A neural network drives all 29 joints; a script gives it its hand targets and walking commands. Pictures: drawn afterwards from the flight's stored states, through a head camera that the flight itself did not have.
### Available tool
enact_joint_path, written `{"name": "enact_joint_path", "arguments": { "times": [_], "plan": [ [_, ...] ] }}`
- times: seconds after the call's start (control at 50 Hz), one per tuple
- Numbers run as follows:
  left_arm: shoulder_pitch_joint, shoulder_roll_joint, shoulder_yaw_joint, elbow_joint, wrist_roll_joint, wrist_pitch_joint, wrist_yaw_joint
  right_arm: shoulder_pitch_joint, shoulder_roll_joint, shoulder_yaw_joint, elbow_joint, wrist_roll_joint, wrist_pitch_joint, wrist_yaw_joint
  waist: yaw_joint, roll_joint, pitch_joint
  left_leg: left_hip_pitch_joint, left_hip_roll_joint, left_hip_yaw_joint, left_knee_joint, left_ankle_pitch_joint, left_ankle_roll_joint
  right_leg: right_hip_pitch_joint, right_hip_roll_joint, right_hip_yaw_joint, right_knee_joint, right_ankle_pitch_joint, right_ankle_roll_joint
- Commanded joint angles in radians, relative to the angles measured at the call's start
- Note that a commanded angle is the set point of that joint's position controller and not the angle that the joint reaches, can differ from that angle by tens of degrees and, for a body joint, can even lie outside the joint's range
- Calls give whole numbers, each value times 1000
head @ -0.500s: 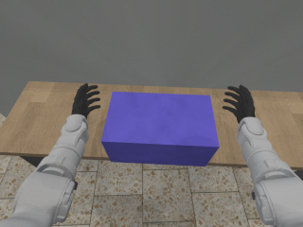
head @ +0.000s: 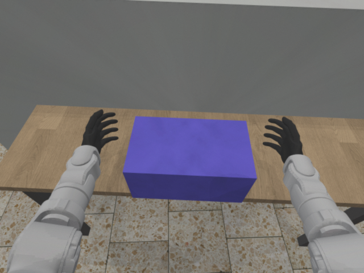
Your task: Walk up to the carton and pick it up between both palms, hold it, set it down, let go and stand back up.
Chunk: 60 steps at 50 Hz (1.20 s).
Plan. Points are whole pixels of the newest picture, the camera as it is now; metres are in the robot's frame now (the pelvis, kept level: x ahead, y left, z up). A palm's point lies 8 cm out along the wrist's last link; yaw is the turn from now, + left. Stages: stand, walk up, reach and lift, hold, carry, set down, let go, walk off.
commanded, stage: set down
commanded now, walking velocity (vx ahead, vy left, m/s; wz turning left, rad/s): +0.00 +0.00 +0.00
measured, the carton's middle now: (188, 159) +0.42 -0.02 -0.04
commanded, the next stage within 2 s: let go in 1.90 s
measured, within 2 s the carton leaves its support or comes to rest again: neither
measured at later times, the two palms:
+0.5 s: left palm (75, 174) +0.34 +0.23 +0.04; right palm (300, 184) +0.31 -0.25 +0.04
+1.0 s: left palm (72, 210) +0.27 +0.23 +0.00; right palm (302, 221) +0.25 -0.24 +0.00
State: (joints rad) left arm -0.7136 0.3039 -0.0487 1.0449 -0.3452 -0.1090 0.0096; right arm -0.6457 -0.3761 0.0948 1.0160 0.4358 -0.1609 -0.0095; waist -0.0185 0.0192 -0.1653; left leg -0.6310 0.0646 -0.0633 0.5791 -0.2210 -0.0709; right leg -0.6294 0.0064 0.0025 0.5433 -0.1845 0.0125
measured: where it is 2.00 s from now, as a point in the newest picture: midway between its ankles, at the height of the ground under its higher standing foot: outside the picture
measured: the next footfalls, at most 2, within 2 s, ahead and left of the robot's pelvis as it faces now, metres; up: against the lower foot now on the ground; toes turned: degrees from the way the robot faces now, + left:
none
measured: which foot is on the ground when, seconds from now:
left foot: down 0.00-1.00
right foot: down 0.00-1.00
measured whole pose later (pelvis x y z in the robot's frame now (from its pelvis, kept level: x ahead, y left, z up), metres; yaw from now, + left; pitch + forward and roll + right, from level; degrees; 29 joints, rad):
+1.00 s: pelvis +0.03 +0.01 +0.02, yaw +0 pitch +0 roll +0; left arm 0.00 0.27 -0.02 0.60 -0.27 -0.21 -0.01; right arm 0.06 -0.26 -0.02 0.57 0.30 -0.25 0.02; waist -0.03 0.00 -0.01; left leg -0.21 0.04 -0.06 0.43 -0.23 -0.06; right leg -0.22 -0.01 0.02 0.44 -0.22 0.02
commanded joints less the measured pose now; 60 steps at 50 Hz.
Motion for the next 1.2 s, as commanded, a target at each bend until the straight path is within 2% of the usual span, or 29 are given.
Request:
{"name": "enact_joint_path", "arguments": {
  "times": [0.0,0.08,0.14,0.18,0.2,0.22,0.24,0.46,0.5,0.52,0.54,0.56,0.6,0.66,0.68,0.7,0.72,0.74,0.76,0.78,0.9,0.92,0.94,1.0,1.06,1.1,1.12,1.14,1.18],
  "plan": [
    [-295,206,65,-331,11,-47,2,-285,-245,-85,-280,-4,-67,-1,-19,5,-597,417,-99,77,-16,386,-7,318,76,-76,-53,350,14],
    [-171,192,57,-338,7,-62,-4,-161,-196,-98,-345,-26,-65,10,-25,-27,-498,374,-102,74,-49,243,15,314,70,-72,-79,208,8],
    [-118,214,63,-423,1,-80,-5,-86,-182,-110,-439,-29,-72,14,-14,-15,-491,383,-105,77,-63,217,21,337,63,-61,-84,177,3],
    [-157,234,58,-381,-13,-93,-5,-135,-169,-126,-458,-47,-62,19,-11,-31,-448,334,-104,81,-72,135,31,309,57,-59,-86,79,1],
    [-124,221,44,-387,-21,-94,-5,-92,-164,-132,-455,-53,-58,21,-27,-25,-422,335,-103,76,-76,110,33,313,56,-66,-83,64,-4],
    [-157,242,45,-400,-31,-104,-2,-125,-167,-135,-489,-55,-56,23,-12,-29,-439,324,-102,81,-77,100,35,310,53,-60,-82,42,-5],
    [-127,228,33,-395,-34,-108,-2,-77,-156,-140,-475,-61,-55,24,-26,-17,-424,327,-102,80,-77,88,32,308,52,-65,-78,38,-7],
    [108,209,60,-438,-1,-80,-26,140,-138,-139,-477,-62,-44,16,-14,-8,-283,399,-104,70,-125,159,28,410,48,-33,-115,108,-14],
    [-17,230,55,-420,-18,-62,-30,21,-144,-160,-487,-78,-26,15,-26,-16,-275,347,-106,74,-138,94,37,406,43,-25,-121,59,-16],
    [195,173,66,-435,18,-69,-31,219,-109,-123,-469,-66,-40,22,-12,-20,-224,391,-104,67,-143,139,37,442,48,-32,-124,98,-16],
    [91,220,73,-472,8,-70,-29,108,-142,-150,-532,-78,-42,17,-7,-16,-274,399,-109,73,-141,153,32,435,47,-20,-127,106,-13],
    [88,206,64,-457,4,-66,-31,116,-125,-160,-502,-85,-33,17,-25,-16,-235,384,-107,72,-150,134,31,437,46,-23,-129,92,-17],
    [216,179,81,-488,28,-75,-34,229,-112,-147,-524,-88,-45,17,-17,-30,-209,419,-110,68,-159,158,35,472,47,-20,-136,119,-12],
    [182,192,87,-532,33,-79,-30,188,-120,-165,-573,-105,-55,18,-15,-17,-217,422,-113,67,-165,175,28,488,45,-11,-137,138,-14],
    [226,172,80,-536,40,-85,-31,248,-105,-173,-556,-110,-60,21,-32,-14,-197,427,-112,61,-167,179,28,495,49,-18,-136,155,-14],
    [326,152,82,-555,54,-96,-30,335,-84,-155,-571,-105,-73,23,-16,-19,-178,456,-111,61,-169,213,26,513,48,-13,-144,181,-16],
    [257,176,82,-568,46,-94,-32,273,-102,-179,-592,-118,-74,20,-28,-9,-190,456,-115,61,-169,197,23,498,47,-11,-145,166,-15],
    [332,154,86,-573,57,-101,-29,349,-81,-161,-578,-115,-80,26,-18,-17,-165,455,-113,61,-175,209,24,514,48,-11,-147,169,-17],
    [270,174,90,-584,50,-102,-27,276,-97,-172,-605,-123,-77,26,-15,-26,-176,445,-112,62,-175,194,25,504,45,-4,-146,156,-17],
    [373,143,90,-579,66,-111,-28,379,-69,-159,-594,-118,-88,28,-14,-30,-139,462,-110,56,-179,208,28,518,46,-12,-147,173,-16],
    [473,137,92,-637,76,-156,-22,467,-53,-174,-637,-141,-150,30,-7,-26,-114,497,-119,59,-170,257,19,522,43,0,-150,210,-15],
    [565,111,91,-640,85,-167,-22,560,-35,-160,-619,-136,-162,31,-5,-23,-88,511,-118,58,-173,271,17,533,44,-1,-152,228,-16],
    [492,132,81,-648,72,-168,-21,483,-56,-178,-631,-149,-166,29,-22,-17,-100,509,-117,58,-167,251,16,511,43,3,-151,205,-16],
    [512,132,70,-637,66,-183,-22,512,-32,-168,-628,-166,-179,27,-27,-28,-39,492,-117,67,-178,186,22,495,36,5,-162,132,-13],
    [575,118,65,-648,67,-199,-20,584,-1,-160,-619,-171,-191,23,-17,-20,-11,497,-112,70,-186,159,26,500,35,7,-161,104,-13],
    [480,140,52,-638,51,-193,-17,494,-4,-172,-614,-188,-183,20,-28,-8,-15,467,-104,77,-187,115,24,486,33,11,-154,70,-19],
    [611,108,58,-637,69,-204,-17,613,16,-162,-601,-187,-197,22,-17,-14,10,488,-104,76,-190,140,26,498,35,10,-160,87,-15],
    [525,127,47,-647,56,-198,-16,532,-9,-171,-619,-204,-195,19,-23,-14,-17,483,-102,80,-186,130,23,491,31,17,-159,77,-18],
    [607,102,43,-641,68,-199,-16,608,0,-165,-566,-207,-207,16,-24,-3,21,513,-97,75,-187,154,11,489,37,10,-163,90,-23]
  ]
}}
